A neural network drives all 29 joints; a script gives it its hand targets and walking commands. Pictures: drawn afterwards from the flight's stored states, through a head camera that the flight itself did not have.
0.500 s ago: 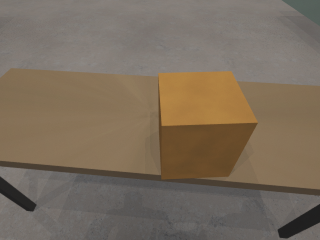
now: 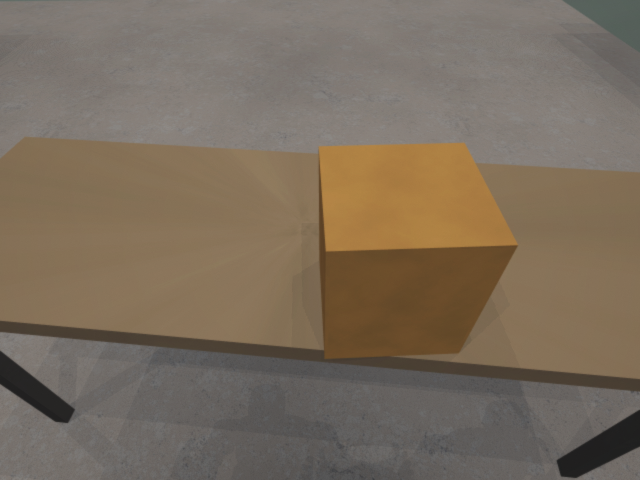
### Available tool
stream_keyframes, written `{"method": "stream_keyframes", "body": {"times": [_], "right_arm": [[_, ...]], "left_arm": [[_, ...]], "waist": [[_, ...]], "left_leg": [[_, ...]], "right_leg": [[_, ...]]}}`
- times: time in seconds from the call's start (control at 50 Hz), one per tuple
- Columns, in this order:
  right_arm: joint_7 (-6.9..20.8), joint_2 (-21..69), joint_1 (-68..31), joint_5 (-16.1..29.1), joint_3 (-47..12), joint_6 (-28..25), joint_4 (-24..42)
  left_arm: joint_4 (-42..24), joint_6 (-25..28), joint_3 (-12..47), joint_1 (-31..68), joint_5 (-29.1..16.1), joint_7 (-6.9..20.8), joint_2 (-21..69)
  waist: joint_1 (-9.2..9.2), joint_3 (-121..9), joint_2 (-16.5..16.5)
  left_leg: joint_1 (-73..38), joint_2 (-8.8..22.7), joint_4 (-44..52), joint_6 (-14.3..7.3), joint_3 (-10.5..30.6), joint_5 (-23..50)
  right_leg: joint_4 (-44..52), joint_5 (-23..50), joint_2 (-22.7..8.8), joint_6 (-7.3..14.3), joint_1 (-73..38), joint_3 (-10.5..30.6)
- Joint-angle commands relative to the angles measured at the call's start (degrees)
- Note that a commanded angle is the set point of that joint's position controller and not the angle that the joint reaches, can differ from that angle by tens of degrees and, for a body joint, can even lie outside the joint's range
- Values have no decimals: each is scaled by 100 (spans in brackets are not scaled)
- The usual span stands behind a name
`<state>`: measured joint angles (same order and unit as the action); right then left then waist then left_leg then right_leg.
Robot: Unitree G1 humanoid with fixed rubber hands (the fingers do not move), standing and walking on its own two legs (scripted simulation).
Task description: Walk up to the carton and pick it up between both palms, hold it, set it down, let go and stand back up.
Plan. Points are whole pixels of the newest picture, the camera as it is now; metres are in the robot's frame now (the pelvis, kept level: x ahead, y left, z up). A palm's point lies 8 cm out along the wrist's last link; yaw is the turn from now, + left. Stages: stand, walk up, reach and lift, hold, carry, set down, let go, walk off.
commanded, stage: walk up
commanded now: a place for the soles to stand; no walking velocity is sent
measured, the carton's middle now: (392, 254) +0.44 -0.08 +0.03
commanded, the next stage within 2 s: none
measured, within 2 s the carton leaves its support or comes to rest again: neither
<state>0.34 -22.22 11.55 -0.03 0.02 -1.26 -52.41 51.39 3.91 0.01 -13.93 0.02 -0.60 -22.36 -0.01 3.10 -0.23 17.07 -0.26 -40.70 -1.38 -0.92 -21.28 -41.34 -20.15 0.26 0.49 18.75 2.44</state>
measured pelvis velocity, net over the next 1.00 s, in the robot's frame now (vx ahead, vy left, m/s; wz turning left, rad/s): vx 0.00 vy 0.00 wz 0.00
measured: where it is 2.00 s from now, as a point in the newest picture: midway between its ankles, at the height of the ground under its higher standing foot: outside the picture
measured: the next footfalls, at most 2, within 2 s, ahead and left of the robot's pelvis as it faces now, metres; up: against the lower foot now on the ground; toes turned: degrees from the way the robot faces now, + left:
none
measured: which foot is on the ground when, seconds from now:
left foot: down 0.00-1.00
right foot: down 0.00-1.00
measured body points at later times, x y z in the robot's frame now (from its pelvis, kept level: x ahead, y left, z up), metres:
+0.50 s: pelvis +0.00 +0.00 +0.00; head +0.01 -0.01 +0.45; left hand +0.08 +0.31 -0.11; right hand +0.09 -0.31 -0.12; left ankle +0.01 +0.12 -0.72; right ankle +0.02 -0.13 -0.72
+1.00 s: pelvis +0.00 +0.00 +0.00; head +0.00 -0.01 +0.45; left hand +0.08 +0.31 -0.11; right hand +0.09 -0.31 -0.12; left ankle +0.01 +0.12 -0.72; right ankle +0.02 -0.13 -0.72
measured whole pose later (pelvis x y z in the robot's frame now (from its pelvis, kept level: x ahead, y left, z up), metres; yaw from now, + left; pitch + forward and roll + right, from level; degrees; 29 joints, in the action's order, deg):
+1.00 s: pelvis +0.00 +0.00 +0.00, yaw +0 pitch -3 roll +0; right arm 0.3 -22.2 11.6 0.0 0.0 -1.0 -52.4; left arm 51.4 4.0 0.0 -13.9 0.0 -0.7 -22.4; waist 0.0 3.1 -0.3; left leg 16.9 -0.3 -40.7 -1.4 -0.9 -21.1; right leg -41.3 -20.1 0.2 0.5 18.6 2.4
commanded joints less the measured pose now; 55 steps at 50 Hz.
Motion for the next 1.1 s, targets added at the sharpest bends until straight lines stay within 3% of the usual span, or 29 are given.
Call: {"method": "stream_keyframes", "body": {"times": [0.0,0.04,0.08,0.1,0.14,0.2,0.24,0.28,0.32,0.36,0.38,0.42,0.48,0.52,0.54,0.56,0.62,0.66,0.7,0.76,0.8,0.84,0.86,0.9,0.94,0.98,1.0,1.04,1.08], "right_arm": [[18,-1498,-255,-154,601,-146,256],[23,-1366,-484,-123,554,-102,348],[20,-1135,-597,-77,509,-69,460],[12,-1037,-591,-78,485,-51,476],[7,-1014,-425,-110,462,-56,418],[11,-1179,-163,-137,528,-130,274],[20,-1463,-97,-152,605,-169,224],[20,-1500,-235,-146,606,-148,248],[24,-1367,-463,-133,564,-102,341],[21,-1155,-593,-79,519,-67,461],[15,-1046,-614,-73,491,-48,481],[11,-1006,-410,-115,459,-50,418],[15,-1166,-171,-144,525,-127,279],[24,-1438,-108,-152,607,-163,236],[21,-1523,-130,-151,623,-164,225],[22,-1506,-218,-147,610,-148,244],[25,-1292,-501,-115,546,-86,392],[23,-1054,-616,-69,496,-54,481],[12,-992,-457,-109,466,-44,443],[14,-1146,-210,-141,520,-119,299],[28,-1402,-132,-142,599,-159,243],[26,-1515,-188,-145,619,-148,242],[26,-1484,-308,-145,600,-127,272],[28,-1312,-502,-118,553,-84,379],[26,-1074,-629,-73,501,-52,489],[16,-1002,-472,-108,467,-42,438],[17,-1020,-382,-119,469,-60,403],[17,-1139,-205,-146,520,-113,303],[28,-1397,-108,-152,600,-155,236]], "left_arm": [[-114,60,-269,82,52,-55,-1065],[-32,111,-293,-187,62,-47,-1114],[-7,171,-360,-310,89,-64,-1369],[-21,181,-397,-282,82,-77,-1549],[-93,155,-404,-89,77,-96,-1635],[-205,113,-281,258,61,-81,-1297],[-205,79,-253,310,51,-49,-1030],[-105,62,-264,98,54,-58,-1066],[-28,112,-288,-176,63,-49,-1103],[-2,169,-353,-313,94,-66,-1359],[-7,182,-391,-308,83,-79,-1529],[-83,158,-404,-104,75,-99,-1635],[-196,119,-288,276,66,-87,-1327],[-215,86,-248,330,56,-49,-1048],[-162,65,-262,257,53,-53,-1039],[-119,60,-265,130,50,-59,-1064],[-18,136,-306,-249,73,-56,-1167],[6,186,-379,-335,86,-80,-1490],[-79,165,-406,-143,74,-101,-1647],[-182,126,-296,203,67,-95,-1366],[-230,97,-248,345,52,-59,-1082],[-130,64,-267,143,50,-64,-1061],[-93,74,-265,8,51,-64,-1077],[-14,133,-305,-244,74,-59,-1149],[-1,189,-378,-335,88,-82,-1474],[-78,171,-409,-142,77,-102,-1657],[-108,157,-391,-33,77,-109,-1617],[-178,128,-296,217,71,-96,-1380],[-238,95,-250,370,56,-59,-1088]], "waist": [[-86,-481,-502],[48,-652,-419],[53,-730,-7],[14,-681,224],[-53,-574,352],[-237,-604,123],[-227,-600,-394],[-97,-504,-475],[43,-634,-403],[60,-710,-16],[23,-696,192],[-50,-575,341],[-234,-599,150],[-232,-597,-317],[-192,-548,-494],[-112,-492,-490],[66,-673,-313],[35,-717,143],[-37,-600,367],[-208,-603,176],[-237,-589,-254],[-126,-503,-481],[-49,-502,-473],[67,-689,-344],[47,-698,129],[-37,-586,314],[-77,-558,328],[-218,-569,215],[-254,-542,-250]], "left_leg": [[-718,1543,1580,-978,1604,509],[-431,1166,1091,-708,1021,888],[-43,503,276,-270,406,853],[118,260,-18,-135,245,457],[146,118,149,-95,291,-251],[-800,462,995,-304,704,180],[-954,1200,1666,-704,1577,153],[-753,1534,1578,-979,1606,520],[-427,1182,1097,-731,1044,896],[-57,521,299,-286,420,882],[96,269,-22,-148,242,512],[171,108,119,-96,285,-247],[-758,418,931,-285,640,186],[-987,1085,1582,-642,1473,139],[-888,1441,1728,-892,1739,181],[-755,1541,1631,-990,1643,421],[-264,971,866,-579,803,895],[55,306,18,-171,275,648],[217,109,48,-88,275,-221],[-677,380,855,-255,588,183],[-958,970,1486,-575,1326,243],[-771,1518,1657,-968,1682,419],[-627,1480,1479,-956,1482,655],[-290,1034,924,-622,879,943],[64,335,53,-189,308,719],[207,115,41,-83,274,-160],[58,129,271,-116,321,-246],[-623,357,826,-248,555,112],[-957,933,1509,-566,1303,127]], "right_leg": [[316,325,-38,180,320,76],[759,957,-139,301,-249,316],[1262,1658,-676,637,-576,1353],[1473,1782,-1079,872,-602,1971],[1552,1675,-1345,1112,-502,2357],[1235,1495,-838,640,332,1438],[442,921,-96,245,569,449],[299,381,-44,182,322,75],[742,929,-136,291,-231,291],[1236,1668,-645,626,-565,1296],[1459,1797,-1054,860,-602,1930],[1560,1718,-1361,1121,-541,2375],[1279,1504,-900,681,288,1520],[576,965,-165,284,614,563],[215,606,-7,187,526,202],[255,328,-25,174,370,57],[889,1256,-231,375,-432,502],[1436,1776,-956,807,-608,1794],[1562,1747,-1363,1119,-595,2381],[1325,1620,-987,737,186,1636],[680,1126,-238,312,568,650],[209,414,-9,178,375,85],[395,402,-58,210,162,76],[863,1155,-204,356,-439,445],[1426,1742,-911,773,-602,1728],[1566,1778,-1370,1118,-572,2375],[1560,1674,-1349,1095,-429,2301],[1362,1534,-1018,762,182,1685],[712,1058,-264,331,619,680]]}}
